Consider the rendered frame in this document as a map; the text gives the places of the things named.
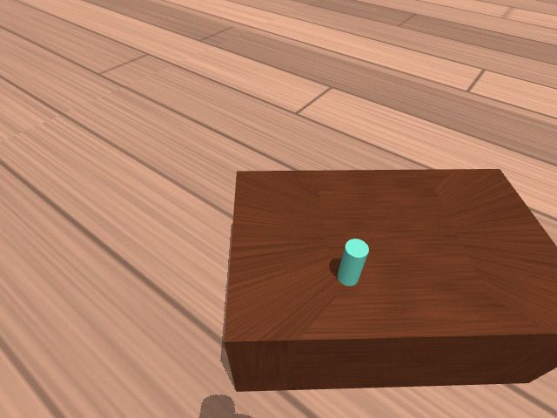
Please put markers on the can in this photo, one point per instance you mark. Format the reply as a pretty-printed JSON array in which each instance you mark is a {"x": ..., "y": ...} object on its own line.
[{"x": 353, "y": 260}]

